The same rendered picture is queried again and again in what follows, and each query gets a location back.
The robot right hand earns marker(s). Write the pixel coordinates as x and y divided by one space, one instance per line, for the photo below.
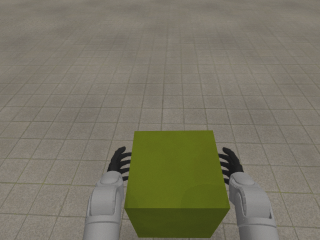
233 164

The carton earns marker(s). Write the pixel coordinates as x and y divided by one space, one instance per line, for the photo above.
175 187

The left robot forearm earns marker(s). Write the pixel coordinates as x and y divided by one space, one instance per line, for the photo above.
103 214

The robot left hand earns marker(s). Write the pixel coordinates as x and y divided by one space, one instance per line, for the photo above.
116 163

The right robot forearm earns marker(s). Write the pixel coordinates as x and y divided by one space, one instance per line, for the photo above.
253 209

